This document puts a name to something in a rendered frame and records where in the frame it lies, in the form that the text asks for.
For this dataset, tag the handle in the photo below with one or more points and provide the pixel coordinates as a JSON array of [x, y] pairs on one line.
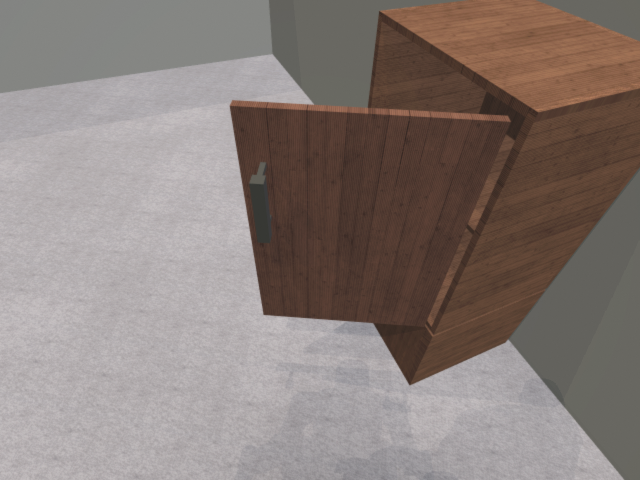
[[260, 203]]

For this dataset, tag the cupboard door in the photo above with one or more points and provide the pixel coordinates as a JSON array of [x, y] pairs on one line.
[[368, 205]]

